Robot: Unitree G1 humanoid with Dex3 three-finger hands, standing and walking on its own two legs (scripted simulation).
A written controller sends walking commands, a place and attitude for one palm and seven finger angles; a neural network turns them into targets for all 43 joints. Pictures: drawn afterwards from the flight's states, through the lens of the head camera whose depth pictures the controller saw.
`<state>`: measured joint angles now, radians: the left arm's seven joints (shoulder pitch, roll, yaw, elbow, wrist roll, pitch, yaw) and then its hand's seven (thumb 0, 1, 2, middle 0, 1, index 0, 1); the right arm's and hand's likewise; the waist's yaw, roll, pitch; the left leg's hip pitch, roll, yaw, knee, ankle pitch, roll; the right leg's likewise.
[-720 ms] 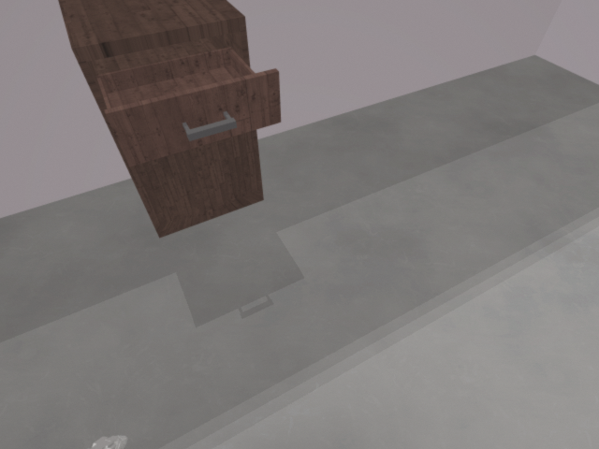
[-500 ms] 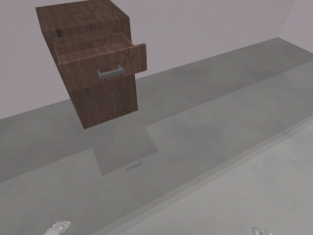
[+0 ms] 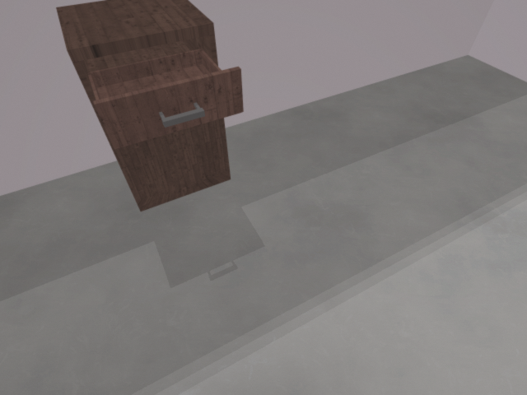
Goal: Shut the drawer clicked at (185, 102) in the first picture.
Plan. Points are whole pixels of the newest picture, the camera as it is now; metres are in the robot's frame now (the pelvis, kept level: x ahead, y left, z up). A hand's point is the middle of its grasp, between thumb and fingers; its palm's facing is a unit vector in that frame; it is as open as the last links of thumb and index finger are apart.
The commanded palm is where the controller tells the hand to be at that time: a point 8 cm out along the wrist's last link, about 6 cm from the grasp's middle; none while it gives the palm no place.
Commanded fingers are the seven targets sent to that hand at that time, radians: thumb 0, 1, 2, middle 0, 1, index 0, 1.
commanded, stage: stand and wait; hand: left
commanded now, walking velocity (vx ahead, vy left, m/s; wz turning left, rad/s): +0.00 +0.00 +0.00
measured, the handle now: (181, 113) +0.90 +0.31 -0.09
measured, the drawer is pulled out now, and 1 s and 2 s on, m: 0.29 0.29 0.29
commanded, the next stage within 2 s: look at it before walking up in 0.38 s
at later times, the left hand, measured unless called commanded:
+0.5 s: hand out of the picture +0.06 +0.23 -0.16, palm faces -0.03 -0.95 -0.30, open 7.4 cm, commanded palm none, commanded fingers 0.00 0.90 0.90 -0.20 -0.30 -0.20 -0.30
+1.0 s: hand out of the picture +0.05 +0.23 -0.16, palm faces -0.03 -0.96 -0.28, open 7.4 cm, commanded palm none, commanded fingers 0.00 0.90 0.90 -0.20 -0.30 -0.20 -0.30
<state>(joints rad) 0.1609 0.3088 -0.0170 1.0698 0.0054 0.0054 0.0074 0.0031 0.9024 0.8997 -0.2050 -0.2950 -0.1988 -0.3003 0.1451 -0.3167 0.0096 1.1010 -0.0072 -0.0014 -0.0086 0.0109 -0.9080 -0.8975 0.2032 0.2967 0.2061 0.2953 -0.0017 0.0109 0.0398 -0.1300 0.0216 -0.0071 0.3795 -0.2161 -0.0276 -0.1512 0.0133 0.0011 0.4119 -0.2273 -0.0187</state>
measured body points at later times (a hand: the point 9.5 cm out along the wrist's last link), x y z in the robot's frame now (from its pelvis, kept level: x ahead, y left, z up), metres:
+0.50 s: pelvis -0.01 +0.00 +0.00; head +0.00 +0.00 +0.45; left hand +0.06 +0.28 -0.14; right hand +0.04 -0.28 -0.14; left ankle -0.01 +0.14 -0.74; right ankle +0.00 -0.11 -0.74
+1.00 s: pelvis +0.00 +0.01 +0.00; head +0.00 +0.01 +0.45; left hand +0.06 +0.28 -0.14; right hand +0.06 -0.26 -0.14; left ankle -0.01 +0.14 -0.74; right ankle +0.00 -0.11 -0.74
